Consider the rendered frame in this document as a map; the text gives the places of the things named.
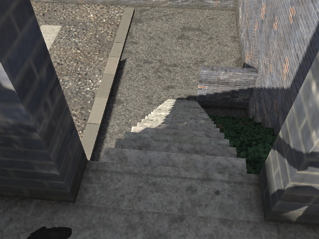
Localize stairs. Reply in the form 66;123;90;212
101;99;247;173

